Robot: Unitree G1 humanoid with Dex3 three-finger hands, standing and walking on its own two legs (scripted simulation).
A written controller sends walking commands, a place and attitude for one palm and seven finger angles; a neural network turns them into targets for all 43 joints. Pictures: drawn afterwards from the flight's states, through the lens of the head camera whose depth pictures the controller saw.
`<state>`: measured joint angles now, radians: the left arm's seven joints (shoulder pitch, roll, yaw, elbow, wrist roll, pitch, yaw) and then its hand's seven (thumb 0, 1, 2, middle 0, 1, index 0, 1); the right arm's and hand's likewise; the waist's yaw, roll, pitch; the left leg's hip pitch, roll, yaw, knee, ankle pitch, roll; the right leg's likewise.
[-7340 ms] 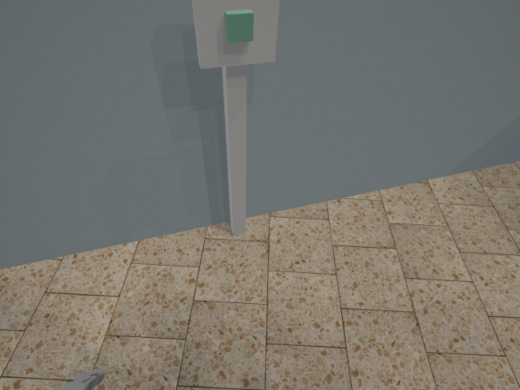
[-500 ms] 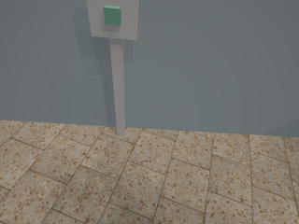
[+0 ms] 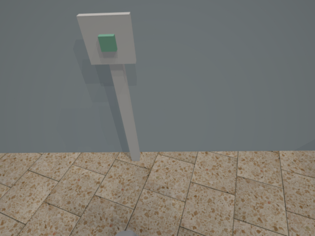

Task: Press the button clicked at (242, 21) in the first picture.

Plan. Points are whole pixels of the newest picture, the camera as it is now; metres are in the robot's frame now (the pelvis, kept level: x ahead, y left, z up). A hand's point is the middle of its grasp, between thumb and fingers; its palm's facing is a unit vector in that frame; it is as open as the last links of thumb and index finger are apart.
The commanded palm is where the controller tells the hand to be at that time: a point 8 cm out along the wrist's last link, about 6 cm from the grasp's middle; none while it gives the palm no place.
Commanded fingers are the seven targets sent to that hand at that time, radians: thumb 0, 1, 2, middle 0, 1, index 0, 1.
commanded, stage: take the last steps up to it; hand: left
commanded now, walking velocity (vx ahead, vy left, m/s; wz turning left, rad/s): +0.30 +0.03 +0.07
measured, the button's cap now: (108, 42) +0.80 +0.24 +0.16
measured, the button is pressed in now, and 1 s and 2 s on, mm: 0 0 0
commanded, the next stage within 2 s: come to a stop and stand still in 0.74 s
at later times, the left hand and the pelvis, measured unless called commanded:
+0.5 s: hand out of the picture +0.12 +0.25 -0.20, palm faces +0.08 -0.99 -0.15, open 7.4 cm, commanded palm none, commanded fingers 0.00 0.90 0.90 -0.20 -0.30 -0.20 -0.30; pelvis +0.16 +0.09 -0.01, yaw -1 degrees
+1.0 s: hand (113, 173) +0.39 +0.20 -0.18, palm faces -0.04 -0.98 -0.19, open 7.2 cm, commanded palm none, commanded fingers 0.00 0.90 0.90 -0.20 -0.30 -0.20 -0.30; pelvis +0.29 +0.04 -0.02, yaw -2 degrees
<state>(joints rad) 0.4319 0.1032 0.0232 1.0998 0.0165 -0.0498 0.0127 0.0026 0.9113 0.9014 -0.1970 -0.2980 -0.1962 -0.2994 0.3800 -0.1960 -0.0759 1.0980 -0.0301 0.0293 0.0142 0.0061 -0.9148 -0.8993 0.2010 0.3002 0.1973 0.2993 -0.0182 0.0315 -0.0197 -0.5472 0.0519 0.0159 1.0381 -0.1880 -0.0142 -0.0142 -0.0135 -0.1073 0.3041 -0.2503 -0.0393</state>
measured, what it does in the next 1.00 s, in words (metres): walks ahead: left foot, then right foot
